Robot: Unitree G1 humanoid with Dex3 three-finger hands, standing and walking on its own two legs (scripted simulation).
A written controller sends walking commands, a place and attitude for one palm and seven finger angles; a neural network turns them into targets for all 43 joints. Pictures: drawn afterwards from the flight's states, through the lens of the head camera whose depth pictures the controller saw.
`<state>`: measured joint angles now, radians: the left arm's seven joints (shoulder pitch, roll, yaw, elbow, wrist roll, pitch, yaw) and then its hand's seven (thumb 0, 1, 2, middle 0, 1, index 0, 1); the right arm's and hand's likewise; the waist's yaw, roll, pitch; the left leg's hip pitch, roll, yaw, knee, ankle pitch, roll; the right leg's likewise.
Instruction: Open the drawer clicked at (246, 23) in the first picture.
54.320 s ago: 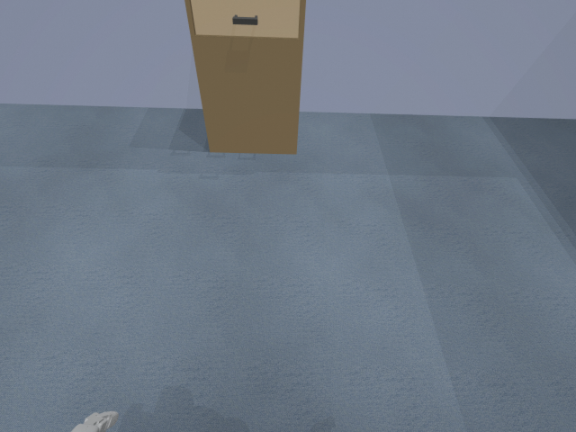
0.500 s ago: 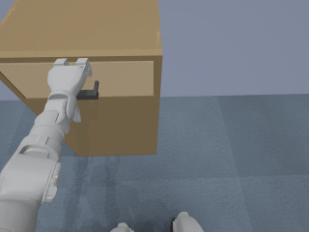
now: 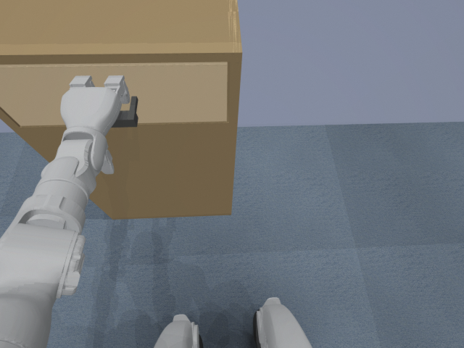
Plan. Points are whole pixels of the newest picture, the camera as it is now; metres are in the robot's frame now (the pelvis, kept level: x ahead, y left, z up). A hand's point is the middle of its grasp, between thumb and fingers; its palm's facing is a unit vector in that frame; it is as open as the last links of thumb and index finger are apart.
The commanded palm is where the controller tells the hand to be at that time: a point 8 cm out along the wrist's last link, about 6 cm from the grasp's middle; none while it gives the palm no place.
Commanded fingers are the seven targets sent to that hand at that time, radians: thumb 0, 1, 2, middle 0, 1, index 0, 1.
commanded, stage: lower the fingers behind the handle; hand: left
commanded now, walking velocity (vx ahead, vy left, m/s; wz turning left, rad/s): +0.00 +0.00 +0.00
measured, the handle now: (110, 110) +0.55 +0.20 +0.02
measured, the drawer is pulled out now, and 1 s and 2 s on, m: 0.00 0.00 0.00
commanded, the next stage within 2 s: lift the fingers back up to retry in 0.64 s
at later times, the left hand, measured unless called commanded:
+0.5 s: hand (106, 128) +0.51 +0.20 +0.02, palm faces -0.01 +0.02 -1.00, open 13.8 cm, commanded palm +0.49 +0.21 +0.05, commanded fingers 0.00 -0.50 0.30 -0.30 -1.20 -0.30 -1.20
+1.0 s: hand (105, 127) +0.51 +0.20 +0.03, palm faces -0.06 +0.02 -1.00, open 13.7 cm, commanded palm +0.49 +0.21 +0.09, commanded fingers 0.00 -0.50 0.30 -0.30 -1.20 -0.30 -1.20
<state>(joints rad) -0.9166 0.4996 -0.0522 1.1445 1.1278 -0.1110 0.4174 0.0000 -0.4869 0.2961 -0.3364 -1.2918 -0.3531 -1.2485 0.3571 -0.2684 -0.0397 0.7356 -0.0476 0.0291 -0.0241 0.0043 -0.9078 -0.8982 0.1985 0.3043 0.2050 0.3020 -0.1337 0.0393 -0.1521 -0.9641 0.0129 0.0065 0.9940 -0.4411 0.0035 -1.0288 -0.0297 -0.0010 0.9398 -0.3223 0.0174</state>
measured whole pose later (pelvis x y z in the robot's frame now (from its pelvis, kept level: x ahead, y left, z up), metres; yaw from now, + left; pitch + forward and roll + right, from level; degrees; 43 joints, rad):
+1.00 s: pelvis -0.01 +0.00 +0.00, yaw -1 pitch +22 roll +0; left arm -0.91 0.52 -0.05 1.12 1.10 -0.06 0.33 0.00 -0.49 0.30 -0.30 -1.22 -0.33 -1.23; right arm 0.34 -0.27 -0.02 0.71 -0.02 0.04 -0.04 0.00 -0.91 -0.90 0.20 0.30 0.21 0.30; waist -0.15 0.05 -0.13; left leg -0.94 0.02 0.02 0.98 -0.43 0.00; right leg -1.01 -0.02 0.01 0.92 -0.30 0.02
